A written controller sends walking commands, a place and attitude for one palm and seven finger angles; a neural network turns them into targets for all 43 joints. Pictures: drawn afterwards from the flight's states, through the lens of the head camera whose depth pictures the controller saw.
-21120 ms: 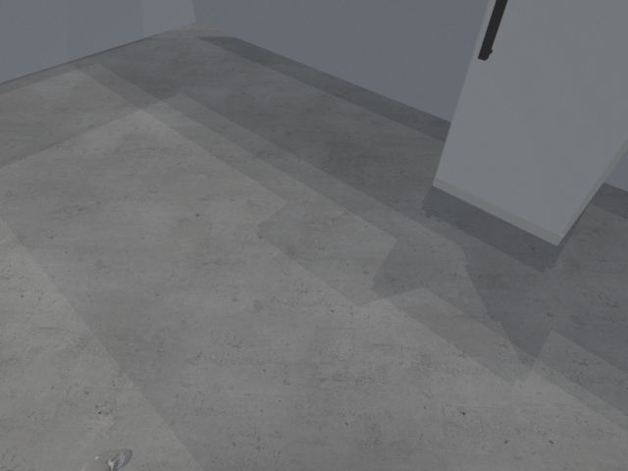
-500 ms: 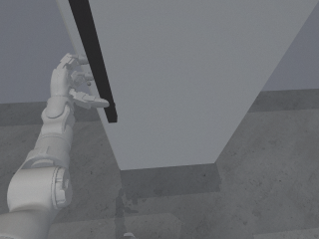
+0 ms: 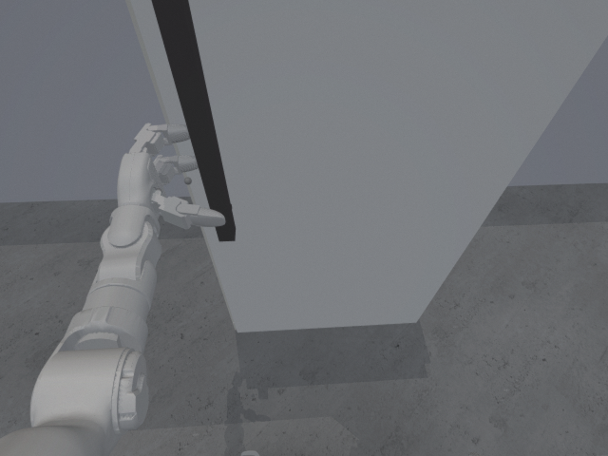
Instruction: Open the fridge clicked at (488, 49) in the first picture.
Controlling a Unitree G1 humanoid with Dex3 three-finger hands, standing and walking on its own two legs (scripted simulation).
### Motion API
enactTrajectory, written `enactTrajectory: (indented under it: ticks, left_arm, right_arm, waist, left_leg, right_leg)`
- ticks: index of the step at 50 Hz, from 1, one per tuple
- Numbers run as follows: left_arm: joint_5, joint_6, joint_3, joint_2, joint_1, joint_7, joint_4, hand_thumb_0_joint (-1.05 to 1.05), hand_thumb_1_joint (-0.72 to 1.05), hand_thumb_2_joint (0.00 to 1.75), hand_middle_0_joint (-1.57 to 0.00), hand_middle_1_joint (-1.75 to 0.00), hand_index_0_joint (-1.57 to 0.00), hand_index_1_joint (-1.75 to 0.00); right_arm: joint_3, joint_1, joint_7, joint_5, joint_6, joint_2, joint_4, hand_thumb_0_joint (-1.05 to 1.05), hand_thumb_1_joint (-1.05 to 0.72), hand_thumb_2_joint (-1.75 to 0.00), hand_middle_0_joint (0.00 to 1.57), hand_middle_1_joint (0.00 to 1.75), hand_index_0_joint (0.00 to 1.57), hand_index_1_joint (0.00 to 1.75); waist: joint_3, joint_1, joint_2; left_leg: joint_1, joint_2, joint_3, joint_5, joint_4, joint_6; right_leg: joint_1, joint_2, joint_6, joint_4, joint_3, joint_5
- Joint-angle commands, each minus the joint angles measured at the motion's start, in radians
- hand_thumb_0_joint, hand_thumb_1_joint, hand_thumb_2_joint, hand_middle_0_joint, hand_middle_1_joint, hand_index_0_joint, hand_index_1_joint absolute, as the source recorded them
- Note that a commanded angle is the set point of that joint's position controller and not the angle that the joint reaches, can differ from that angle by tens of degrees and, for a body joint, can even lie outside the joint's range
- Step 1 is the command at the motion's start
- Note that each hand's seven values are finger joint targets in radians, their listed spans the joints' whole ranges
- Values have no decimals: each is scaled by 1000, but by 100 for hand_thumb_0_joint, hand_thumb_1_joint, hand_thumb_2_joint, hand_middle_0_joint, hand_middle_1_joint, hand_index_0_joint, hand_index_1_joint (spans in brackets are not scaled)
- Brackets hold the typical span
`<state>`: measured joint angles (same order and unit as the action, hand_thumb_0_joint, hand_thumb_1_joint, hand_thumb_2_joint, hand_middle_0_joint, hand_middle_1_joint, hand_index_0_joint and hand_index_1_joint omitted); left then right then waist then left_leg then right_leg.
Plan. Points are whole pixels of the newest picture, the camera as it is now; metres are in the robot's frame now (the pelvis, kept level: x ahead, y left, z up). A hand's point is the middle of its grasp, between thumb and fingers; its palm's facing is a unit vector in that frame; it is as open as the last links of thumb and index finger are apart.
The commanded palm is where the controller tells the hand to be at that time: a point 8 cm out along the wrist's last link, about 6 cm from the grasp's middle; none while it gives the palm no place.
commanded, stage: slide the fingers in behind the handle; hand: left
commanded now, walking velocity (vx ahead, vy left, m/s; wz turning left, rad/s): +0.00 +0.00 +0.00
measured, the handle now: (205, 123) +0.50 +0.13 +0.16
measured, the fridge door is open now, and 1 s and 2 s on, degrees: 0 0 0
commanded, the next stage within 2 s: grip the handle and tug to test in 1.20 s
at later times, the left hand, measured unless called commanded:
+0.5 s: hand (214, 177) +0.45 +0.12 +0.11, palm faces +0.06 -1.00 -0.01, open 14.0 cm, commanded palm +0.42 +0.17 +0.12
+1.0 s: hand (226, 176) +0.46 +0.11 +0.11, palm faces +0.07 -1.00 -0.01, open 14.0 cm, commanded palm +0.43 +0.16 +0.12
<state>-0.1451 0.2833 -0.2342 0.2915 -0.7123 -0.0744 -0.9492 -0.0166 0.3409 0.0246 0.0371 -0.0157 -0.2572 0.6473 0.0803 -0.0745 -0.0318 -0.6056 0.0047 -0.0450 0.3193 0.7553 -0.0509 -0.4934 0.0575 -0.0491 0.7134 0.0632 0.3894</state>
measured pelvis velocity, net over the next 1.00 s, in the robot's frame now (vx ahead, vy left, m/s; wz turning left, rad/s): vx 0.00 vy -0.02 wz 0.00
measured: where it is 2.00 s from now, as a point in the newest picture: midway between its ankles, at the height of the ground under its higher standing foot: outside the picture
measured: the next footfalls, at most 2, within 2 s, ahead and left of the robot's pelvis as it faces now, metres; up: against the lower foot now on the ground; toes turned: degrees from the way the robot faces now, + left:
none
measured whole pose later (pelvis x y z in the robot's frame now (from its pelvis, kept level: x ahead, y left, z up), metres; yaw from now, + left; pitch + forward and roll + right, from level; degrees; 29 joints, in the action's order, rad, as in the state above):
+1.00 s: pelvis +0.00 -0.02 +0.00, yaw +0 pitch +9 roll -1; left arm -0.13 0.30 -0.20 0.23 -0.76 0.01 -1.00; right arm -0.01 0.36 0.01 0.02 -0.02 -0.26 0.68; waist 0.08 -0.09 -0.04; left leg -0.60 0.01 -0.04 0.30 0.73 -0.03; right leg -0.49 0.07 -0.07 0.71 0.07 0.38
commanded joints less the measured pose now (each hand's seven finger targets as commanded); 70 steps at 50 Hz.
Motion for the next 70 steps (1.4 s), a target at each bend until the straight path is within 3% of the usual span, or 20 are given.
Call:
enactTrajectory:
  ticks: [1,3,7,11,14,17,23,28,29,33,36,37,41,45,50,53,54,56,65,70]
  left_arm:
    - [-10,68,22,130,-527,4,214,0,-50,30,-30,-120,-30,-120]
    - [-13,68,31,113,-530,9,225,0,-50,30,-30,-120,-30,-120]
    - [-13,57,13,109,-497,31,202,0,-50,30,-30,-120,-30,-120]
    - [4,61,18,92,-465,60,264,0,-50,30,-30,-120,-30,-120]
    - [16,63,-22,138,-431,84,265,0,-50,30,-30,-120,-30,-120]
    - [20,52,-17,129,-438,94,260,0,-50,30,-30,-120,-30,-120]
    - [20,71,63,43,-478,92,315,0,-50,30,-30,-120,-30,-120]
    - [10,44,49,52,-475,94,224,0,-50,30,-30,-120,-30,-120]
    - [11,41,15,87,-456,100,215,0,-50,30,-30,-120,-30,-120]
    - [28,53,32,79,-521,115,221,0,-50,30,-30,-120,-30,-120]
    - [34,84,17,99,-524,125,222,0,-50,30,-30,-120,-30,-120]
    - [33,91,43,68,-524,120,230,0,-50,30,-30,-120,-30,-120]
    - [29,90,7,112,-484,104,182,0,-50,30,-30,-120,-30,-120]
    - [19,87,37,86,-537,89,193,0,-50,30,-30,-120,-30,-120]
    - [13,94,-11,141,-538,85,169,0,-50,30,-30,-120,-30,-120]
    - [17,99,15,107,-517,80,177,0,-50,30,-30,-120,-30,-120]
    - [15,101,7,109,-498,78,173,0,-50,30,-30,-120,-30,-120]
    - [14,101,-10,133,-472,73,204,0,-50,30,-30,-120,-30,-120]
    - [3,73,21,75,-408,74,286,0,-50,30,-30,-120,-30,-120]
    - [11,69,28,79,-415,83,308,0,-27,40,-32,-123,-32,-123]
  right_arm:
    - [53,64,5,3,-31,-146,-70,0,-90,-90,20,30,20,30]
    - [56,63,2,2,-36,-148,-69,0,-90,-90,20,30,20,30]
    - [60,73,-5,-3,-36,-151,-68,0,-90,-90,20,30,20,30]
    - [61,65,-17,-7,-33,-145,-82,0,-90,-90,20,30,20,30]
    - [60,70,-17,-10,-24,-149,-85,0,-90,-90,20,30,20,30]
    - [58,62,-16,-11,-22,-144,-89,0,-90,-90,20,30,20,30]
    - [60,54,-14,-9,-33,-133,-79,0,-90,-90,20,30,20,30]
    - [59,62,-12,-8,-33,-138,-65,0,-90,-90,20,30,20,30]
    - [60,68,-9,-11,-32,-141,-66,0,-90,-90,20,30,20,30]
    - [54,58,-10,-11,-32,-131,-67,0,-90,-90,20,30,20,30]
    - [53,59,-11,-15,-34,-131,-64,0,-90,-90,20,30,20,30]
    - [53,57,-14,-15,-37,-127,-69,0,-90,-90,20,30,20,30]
    - [56,65,-13,-14,-33,-134,-66,0,-90,-90,20,30,20,30]
    - [55,59,-11,-7,-31,-130,-69,0,-90,-90,20,30,20,30]
    - [53,68,-7,-8,-29,-134,-61,0,-90,-90,20,30,20,30]
    - [53,67,-12,-9,-29,-131,-65,0,-90,-90,20,30,20,30]
    - [57,78,-14,-11,-28,-134,-65,0,-90,-90,20,30,20,30]
    - [58,72,-15,-10,-25,-136,-72,0,-90,-90,20,30,20,30]
    - [65,63,-22,-6,-21,-133,-85,0,-90,-90,20,30,20,30]
    - [61,48,-16,-7,-17,-131,-85,0,-90,-90,20,30,20,30]
  waist:
    - [329,-38,-14]
    - [359,-32,-36]
    - [375,-23,23]
    - [398,-8,-8]
    - [371,0,31]
    - [331,-4,55]
    - [362,-20,-27]
    - [298,-31,69]
    - [306,-15,91]
    - [307,-20,26]
    - [329,-24,32]
    - [336,-23,15]
    - [347,-16,71]
    - [335,-30,37]
    - [333,-22,43]
    - [343,-24,20]
    - [356,-22,52]
    - [385,-7,27]
    - [345,-8,44]
    - [328,-8,30]
  left_leg:
    - [371,3,97,-239,-59,10]
    - [399,6,106,-257,-59,17]
    - [380,6,103,-292,-54,15]
    - [401,5,97,-347,-45,17]
    - [360,3,90,-332,-51,13]
    - [321,-2,76,-282,-59,9]
    - [401,2,84,-284,-55,14]
    - [319,-4,75,-209,-74,6]
    - [295,-9,71,-211,-73,3]
    - [300,-12,68,-189,-76,5]
    - [303,-12,66,-199,-69,3]
    - [304,-15,62,-197,-66,3]
    - [265,-18,55,-185,-66,-2]
    - [271,-21,51,-177,-67,-4]
    - [247,-23,52,-174,-70,-4]
    - [275,-21,52,-200,-65,-3]
    - [274,-22,51,-217,-61,-6]
    - [283,-22,49,-242,-64,-2]
    - [320,-18,47,-295,-61,-5]
    - [322,-18,49,-279,-70,-3]
  right_leg:
    - [-67,-1,28,-92,-42,-298]
    - [-74,0,24,-84,-36,-293]
    - [-51,1,27,-76,-32,-326]
    - [-45,3,25,-64,-31,-361]
    - [-10,2,26,-69,-36,-373]
    - [2,1,31,-81,-43,-367]
    - [-39,2,26,-89,-43,-342]
    - [-16,-3,35,-112,-48,-318]
    - [15,-6,36,-113,-54,-330]
    - [0,-11,34,-112,-60,-311]
    - [14,-13,35,-108,-65,-328]
    - [12,-13,37,-108,-69,-333]
    - [57,-16,43,-113,-79,-360]
    - [45,-18,46,-122,-86,-364]
    - [68,-21,47,-121,-92,-368]
    - [50,-18,43,-114,-82,-384]
    - [63,-16,46,-111,-80,-403]
    - [88,-17,44,-102,-82,-439]
    - [68,-9,47,-108,-71,-488]
    - [66,-13,43,-111,-73,-461]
